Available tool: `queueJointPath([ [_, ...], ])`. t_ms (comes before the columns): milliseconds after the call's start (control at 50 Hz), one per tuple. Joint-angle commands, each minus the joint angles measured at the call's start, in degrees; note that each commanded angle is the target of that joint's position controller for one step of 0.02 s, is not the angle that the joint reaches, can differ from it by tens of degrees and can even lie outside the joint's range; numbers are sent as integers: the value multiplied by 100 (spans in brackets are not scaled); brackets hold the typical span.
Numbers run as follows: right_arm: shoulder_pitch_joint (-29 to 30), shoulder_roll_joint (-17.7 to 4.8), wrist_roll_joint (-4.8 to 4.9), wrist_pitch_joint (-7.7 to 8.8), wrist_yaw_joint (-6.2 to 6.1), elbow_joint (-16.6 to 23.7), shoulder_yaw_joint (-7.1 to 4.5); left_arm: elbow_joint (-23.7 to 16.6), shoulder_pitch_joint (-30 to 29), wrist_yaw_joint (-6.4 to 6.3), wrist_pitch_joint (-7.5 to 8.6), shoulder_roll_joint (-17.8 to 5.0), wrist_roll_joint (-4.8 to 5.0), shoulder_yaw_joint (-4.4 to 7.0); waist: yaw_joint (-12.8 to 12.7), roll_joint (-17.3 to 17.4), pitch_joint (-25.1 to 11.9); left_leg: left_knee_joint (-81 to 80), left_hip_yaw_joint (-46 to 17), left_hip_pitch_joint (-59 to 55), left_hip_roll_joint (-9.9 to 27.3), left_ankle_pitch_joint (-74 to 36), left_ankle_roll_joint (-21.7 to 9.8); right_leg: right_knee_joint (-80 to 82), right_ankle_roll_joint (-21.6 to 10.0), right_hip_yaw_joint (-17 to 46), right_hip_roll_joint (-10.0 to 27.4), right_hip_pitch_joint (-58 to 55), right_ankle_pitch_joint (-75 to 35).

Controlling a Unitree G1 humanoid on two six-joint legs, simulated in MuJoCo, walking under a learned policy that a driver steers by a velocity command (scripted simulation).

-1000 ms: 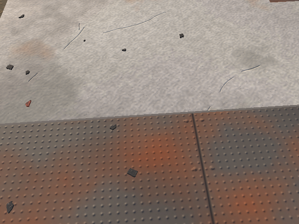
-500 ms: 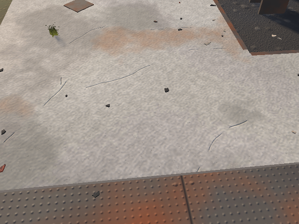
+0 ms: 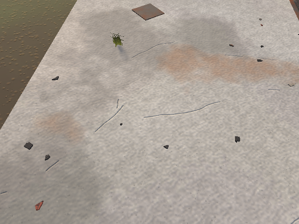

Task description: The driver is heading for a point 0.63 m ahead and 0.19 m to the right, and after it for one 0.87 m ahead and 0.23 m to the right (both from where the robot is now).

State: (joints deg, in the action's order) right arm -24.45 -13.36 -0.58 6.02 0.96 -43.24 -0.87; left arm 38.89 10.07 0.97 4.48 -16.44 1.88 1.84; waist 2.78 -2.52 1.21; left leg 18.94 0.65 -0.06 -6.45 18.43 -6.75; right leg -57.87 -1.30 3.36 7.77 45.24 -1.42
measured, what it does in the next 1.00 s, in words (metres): walks ahead, turning right: right foot, then left foot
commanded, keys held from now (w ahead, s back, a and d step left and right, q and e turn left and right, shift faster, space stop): w+e+shift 0.32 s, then e+shift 0.48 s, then shift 0.20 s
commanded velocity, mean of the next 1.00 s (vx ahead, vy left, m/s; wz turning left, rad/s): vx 0.54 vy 0.00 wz -0.75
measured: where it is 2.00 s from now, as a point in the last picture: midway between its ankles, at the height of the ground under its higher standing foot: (171, 151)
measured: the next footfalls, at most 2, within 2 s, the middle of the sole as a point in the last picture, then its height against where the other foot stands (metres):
right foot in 0.20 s outside the picture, level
left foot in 0.58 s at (143, 168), level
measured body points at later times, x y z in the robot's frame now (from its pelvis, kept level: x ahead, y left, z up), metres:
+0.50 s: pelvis +0.45 -0.02 +0.00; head +0.47 -0.04 +0.45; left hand +0.55 +0.22 -0.12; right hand +0.63 -0.31 -0.03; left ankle +0.72 +0.08 -0.68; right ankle +0.39 -0.07 -0.74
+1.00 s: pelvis +0.63 -0.03 +0.00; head +0.64 -0.08 +0.44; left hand +0.96 -0.02 -0.07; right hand +0.48 -0.32 -0.12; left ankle +0.76 +0.01 -0.74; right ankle +0.56 -0.14 -0.72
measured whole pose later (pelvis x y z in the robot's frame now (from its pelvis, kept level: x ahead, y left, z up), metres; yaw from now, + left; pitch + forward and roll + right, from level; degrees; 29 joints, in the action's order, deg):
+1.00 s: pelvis +0.63 -0.03 +0.00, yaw -49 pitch +1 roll +2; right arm -10.0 -18.7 0.5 0.1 -0.1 -42.1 -4.1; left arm 33.4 5.9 -0.1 -3.8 -17.6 0.5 2.9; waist 3.2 0.1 4.4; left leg 24.2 9.0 17.3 2.5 7.2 -0.7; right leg -41.4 1.0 0.6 2.9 24.0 17.3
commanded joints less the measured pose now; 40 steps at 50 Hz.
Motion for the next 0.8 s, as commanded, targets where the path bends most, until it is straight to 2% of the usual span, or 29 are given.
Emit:
queueJointPath([
  [20, -12, -889, -68, 132, -174, 200, -188, -440, -895, 121, 141, -257, 54, 43, 229, 531, 713, -1351, 205, 963, 1064, -2408, 291, 1260, 40, -391, -359, -357, -1280],
  [80, -108, -1042, -51, 135, -279, 5, -189, -450, -1069, 323, 267, -221, 73, 62, 218, 492, 675, -1489, 624, 394, 1171, -3569, 617, 2262, -93, -790, -721, -839, -1882],
  [120, 54, -1314, -137, 41, -367, 14, -244, -389, -751, 418, 297, -450, 109, 175, -33, 732, 292, -935, 799, -429, 1267, -5813, 812, 2497, -221, -1173, -1183, -1236, -1700],
  [160, 296, -1607, -220, -122, -531, 82, -366, -258, 73, 401, 173, -703, 155, 301, -612, 1158, -210, 358, 888, -926, 1523, -8525, 956, 2218, -346, -1483, -1517, -2009, -946],
  [180, 630, -1691, -283, -201, -586, 174, -420, -24, 1095, 348, 57, -997, 180, 434, -1181, 1221, -554, 1593, 862, -777, 1595, -9463, 984, 1920, -495, -1469, -1584, -2854, -457],
  [200, 1326, -1756, -329, -230, -572, 391, -448, 442, 2815, 251, -65, -1286, 163, 567, -2022, 1027, -961, 3571, 729, 160, 1590, -9432, 951, 1864, -804, -806, -1229, -4436, -301],
  [220, 1974, -1060, -275, -121, -368, 574, -261, 903, 3845, 139, -172, -1093, 82, 423, -2367, -756, -752, 6926, 780, 1868, 511, -3355, 955, 2002, -1121, -293, -863, -5554, -592],
  [240, 1053, 62, 84, 84, -147, 994, 53, 730, 3027, 141, -32, -789, -233, 293, -968, -2419, -1069, 8797, -498, 4695, -259, 1670, 1099, 2294, -2172, 2556, -182, -6761, 1822],
  [260, 995, -391, 298, 343, 26, 1141, 117, 316, 2260, 112, -33, -575, -263, 278, -958, -1426, -1394, 8439, -1150, 5138, -6, 1126, 620, 3899, -2442, 4381, 419, -6524, 4428],
  [280, 1412, -822, 320, 466, 117, 1288, 38, 105, 1979, 77, 5, -560, -258, 288, -797, -282, -864, 7501, -1174, 4948, 239, 570, 264, 4588, -2163, 4695, 535, -5689, 4736],
  [300, 1461, -823, 189, 473, 138, 1281, 36, 4, 1521, 105, 65, -590, -230, 282, -319, 947, -329, 6675, -1108, 4500, 490, 138, 152, 4772, -1974, 4479, 442, -4475, 4426],
  [320, 1472, -767, 12, 408, 86, 1216, 42, -124, 1112, 107, 117, -641, -219, 274, -71, 1281, -6, 6099, -1139, 4047, 636, -29, 211, 4836, -1932, 4080, 98, -3485, 3935],
  [360, 1319, -1026, -39, 253, -66, 1134, -41, -294, 594, 48, 119, -767, -204, 309, 194, 1002, 504, 5342, -1058, 3574, 865, -68, 581, 4886, -1958, 3228, -357, -2347, 1943],
  [400, 1811, -979, -227, 224, -181, 1414, -18, -230, 542, -68, 100, -713, -97, 291, 107, 814, 636, 3827, -585, 2871, 783, -480, 930, 4580, -1747, 2053, -873, -1460, -663],
  [420, 2127, -730, -302, 219, -187, 1552, 52, -131, 602, -143, 37, -782, -30, 333, -43, 627, 568, 2959, -354, 2412, 580, -1061, 1019, 4357, -1504, 1591, -1212, -1173, -1087],
  [440, 2327, -523, -291, 189, -190, 1622, 90, 2, 832, -202, -57, -838, 23, 386, -281, 440, 276, 2245, -208, 1950, 312, -1834, 1071, 4096, -1181, 1387, -1466, -1170, -1037],
  [480, 2401, -517, -70, 101, -199, 1701, 18, 229, 1296, -275, -256, -875, 56, 442, -549, 31, -280, 1404, -263, 1387, -125, -2664, 1208, 3697, -774, 1649, -1553, -1635, -364],
  [520, 2481, -715, 101, 62, -218, 1757, -115, 256, 1307, -340, -389, -707, 67, 446, -550, -305, -332, 756, -586, 1394, -128, -2687, 1234, 3177, -562, 2049, -1532, -2235, 299],
  [560, 2075, -878, 98, 103, -238, 1603, -253, 90, 945, -401, -459, -557, 60, 453, -235, -414, -613, 176, -794, 931, 129, -3160, 1093, 2123, -222, 2112, -1547, -2733, 430],
  [580, 1276, -934, 13, 119, -241, 1362, -299, -36, 861, -385, -471, -314, 2, 388, 64, -237, -1235, 207, -999, -27, 667, -3601, 863, 858, 30, 1747, -1706, -2751, 814],
  [600, 706, -1092, -41, 67, -258, 1292, -295, -205, 1203, -355, -506, 295, -236, 195, -23, 869, -2002, 1027, -2261, -1432, 2106, -5791, 439, -791, 189, 1082, -2022, -1827, 4184],
  [620, 626, -1262, -173, -7, -187, 1259, -293, -326, 2519, -213, -470, 5, -78, 143, -611, 2186, -2901, 1100, -4487, -2432, 3765, -5619, -876, -2383, 360, 1166, -1856, -864, 4810],
  [640, 1232, -1213, -122, -100, -207, 1398, -401, -232, 2369, -166, -537, -596, 11, 255, -542, 1784, -2739, 656, -4743, -1898, 3608, -3086, -1111, -2990, 561, 838, -1125, -499, 3839],
  [660, 1584, -756, -111, -189, -278, 1521, -298, -295, 1530, -193, -621, -919, 36, 369, -316, 1064, -1868, 398, -3560, -1086, 2896, -1815, -784, -2861, 658, 552, -920, -348, 3205],
  [680, 1838, -656, -92, -311, -316, 1524, -234, -394, 1057, -244, -706, -1023, 15, 433, -319, 572, -1329, 196, -2775, -243, 2458, -1394, -467, -2624, 714, 337, -766, -477, 2710],
  [700, 2042, -703, -84, -385, -319, 1478, -236, -518, 858, -283, -768, -1014, 6, 454, -396, 618, -827, 29, -2198, 480, 2137, -1535, -365, -2211, 729, 243, -626, -629, 2559],
  [720, 2056, -801, -96, -413, -316, 1328, -286, -601, 739, -273, -797, -828, -2, 409, -425, 724, -496, -123, -1696, 1050, 1925, -1796, -335, -1789, 703, 85, -534, -885, 2541],
  [760, 1843, -893, -126, -390, -291, 1075, -365, -713, 632, -279, -761, -462, -35, 319, -357, 888, -503, -274, -1156, 1127, 1890, -2639, -517, -1208, 686, -118, -472, -1062, 2602],
  [800, 1741, -1035, -125, -378, -278, 914, -445, -788, 486, -266, -741, -466, -69, 304, -310, 872, -779, -309, -1054, 798, 2249, -3092, -755, -813, 656, -74, -269, -1042, 2448],
])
